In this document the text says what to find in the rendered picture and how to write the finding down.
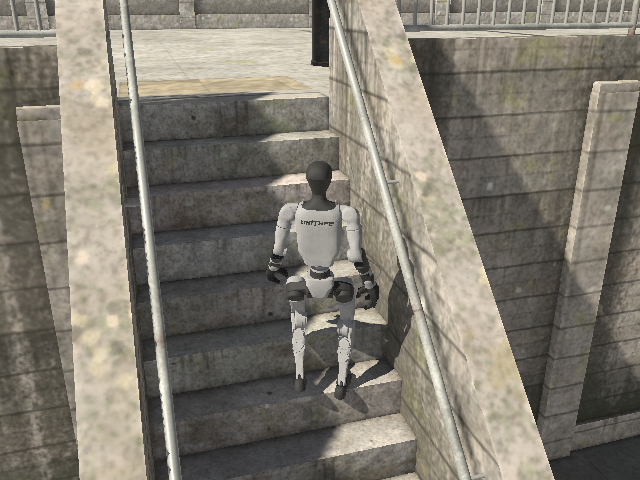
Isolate stairs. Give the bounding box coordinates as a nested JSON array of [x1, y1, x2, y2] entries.
[[119, 97, 420, 480]]

